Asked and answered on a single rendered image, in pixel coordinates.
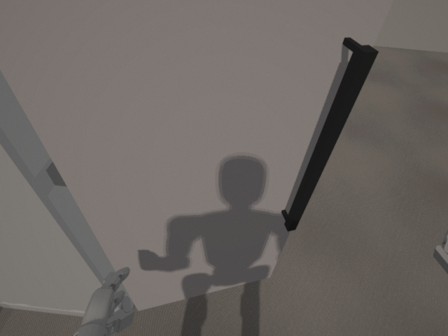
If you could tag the handle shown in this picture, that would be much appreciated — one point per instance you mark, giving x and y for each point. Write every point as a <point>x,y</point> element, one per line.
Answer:
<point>358,68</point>

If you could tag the robot right hand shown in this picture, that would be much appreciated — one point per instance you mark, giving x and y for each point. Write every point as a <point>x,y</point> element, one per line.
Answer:
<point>441,253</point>

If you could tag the fridge door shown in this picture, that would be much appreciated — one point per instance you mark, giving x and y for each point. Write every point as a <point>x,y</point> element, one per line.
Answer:
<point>182,128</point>

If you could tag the robot left hand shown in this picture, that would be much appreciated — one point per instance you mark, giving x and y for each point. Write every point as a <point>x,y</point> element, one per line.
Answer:
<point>100,309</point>

